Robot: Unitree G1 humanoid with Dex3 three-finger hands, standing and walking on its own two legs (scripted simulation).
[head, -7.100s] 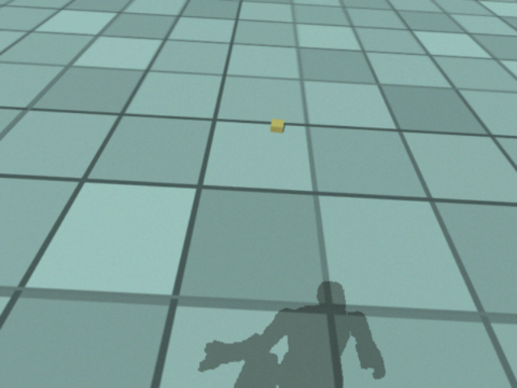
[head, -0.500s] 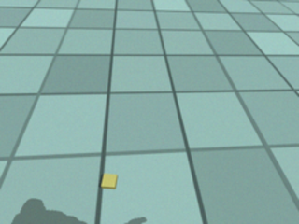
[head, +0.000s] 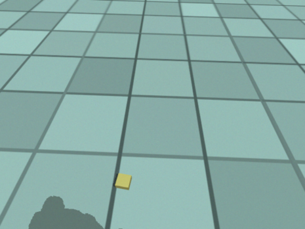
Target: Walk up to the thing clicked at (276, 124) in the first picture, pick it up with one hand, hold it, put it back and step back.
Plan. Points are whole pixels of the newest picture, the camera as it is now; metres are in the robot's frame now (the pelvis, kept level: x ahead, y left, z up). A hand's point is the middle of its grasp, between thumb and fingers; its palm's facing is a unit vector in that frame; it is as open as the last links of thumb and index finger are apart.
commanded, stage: walk up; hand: left
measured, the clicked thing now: (123, 181) +0.52 +0.21 -0.75
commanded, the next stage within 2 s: stand in 1.60 s
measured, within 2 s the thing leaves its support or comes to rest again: neither
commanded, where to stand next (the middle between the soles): +0.10 +0.01 m, yaw -5 degrees
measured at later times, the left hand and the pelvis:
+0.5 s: hand (66, 220) +0.18 +0.26 -0.16, palm faces -0.08 -0.90 -0.44, open 7.4 cm; pelvis +0.05 -0.01 -0.04, yaw -2 degrees
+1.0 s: hand out of the picture +0.05 +0.31 -0.17, palm faces -0.09 -0.92 -0.37, open 7.4 cm; pelvis -0.02 +0.03 -0.01, yaw -2 degrees
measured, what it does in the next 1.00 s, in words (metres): steps on the spot: left foot, then right foot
